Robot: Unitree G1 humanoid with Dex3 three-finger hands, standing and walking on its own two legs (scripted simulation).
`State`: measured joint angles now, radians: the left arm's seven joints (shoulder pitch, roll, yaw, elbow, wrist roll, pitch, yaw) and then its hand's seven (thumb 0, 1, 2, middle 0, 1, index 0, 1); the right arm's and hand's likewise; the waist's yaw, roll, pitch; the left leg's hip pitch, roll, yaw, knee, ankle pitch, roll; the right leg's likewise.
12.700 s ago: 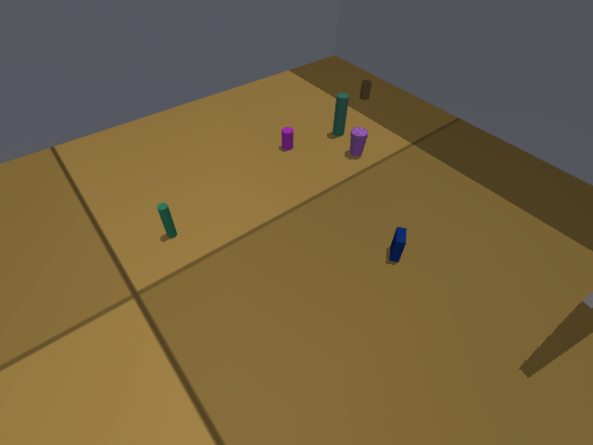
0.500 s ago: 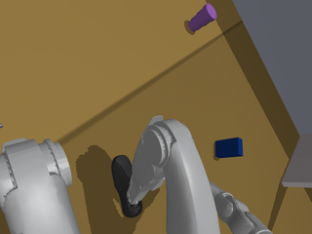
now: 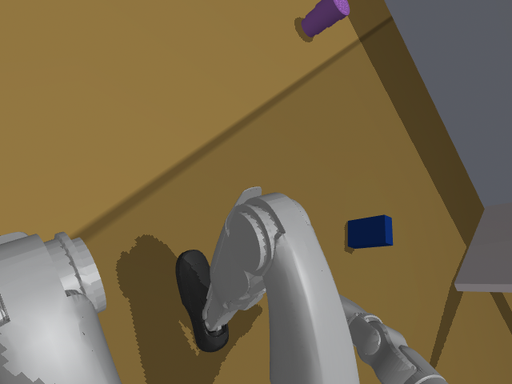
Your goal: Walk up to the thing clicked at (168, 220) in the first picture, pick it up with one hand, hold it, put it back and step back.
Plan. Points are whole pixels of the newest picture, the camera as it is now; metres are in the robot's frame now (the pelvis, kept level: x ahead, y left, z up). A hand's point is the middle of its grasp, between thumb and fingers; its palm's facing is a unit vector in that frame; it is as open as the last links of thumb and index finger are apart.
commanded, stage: settle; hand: left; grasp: from the side
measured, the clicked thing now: out of the picture +0.44 +0.31 -0.20
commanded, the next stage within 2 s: none
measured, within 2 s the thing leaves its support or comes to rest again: leaves its support in 0.34 s
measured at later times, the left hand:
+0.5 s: hand out of the picture +0.44 +0.30 -0.15, palm faces +0.38 -0.93 +0.00, open 5.4 cm
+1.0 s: hand out of the picture +0.42 +0.33 -0.03, palm faces +0.34 -0.94 -0.04, open 5.4 cm
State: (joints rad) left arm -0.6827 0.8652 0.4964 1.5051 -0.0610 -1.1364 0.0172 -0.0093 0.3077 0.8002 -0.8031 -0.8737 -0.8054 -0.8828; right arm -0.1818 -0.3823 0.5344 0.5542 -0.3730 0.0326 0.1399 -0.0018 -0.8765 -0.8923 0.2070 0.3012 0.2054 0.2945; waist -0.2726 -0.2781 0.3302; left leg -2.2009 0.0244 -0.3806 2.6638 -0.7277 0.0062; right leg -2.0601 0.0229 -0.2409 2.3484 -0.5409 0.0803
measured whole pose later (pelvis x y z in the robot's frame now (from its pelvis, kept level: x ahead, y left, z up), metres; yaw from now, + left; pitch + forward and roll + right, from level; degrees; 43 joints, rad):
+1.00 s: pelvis +0.01 -0.01 +0.03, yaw +6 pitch +25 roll -13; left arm -0.64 0.60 0.41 0.98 -0.10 -0.72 -0.15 0.03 0.17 1.09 -0.97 -1.11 -1.02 -1.10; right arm 0.02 -0.33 0.21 0.61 -0.17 0.07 0.12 0.00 -0.88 -0.89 0.21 0.30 0.21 0.30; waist -0.16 -0.08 0.04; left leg -2.25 0.01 -0.21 2.50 -0.70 0.02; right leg -2.15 -0.04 -0.12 2.31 -0.60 0.04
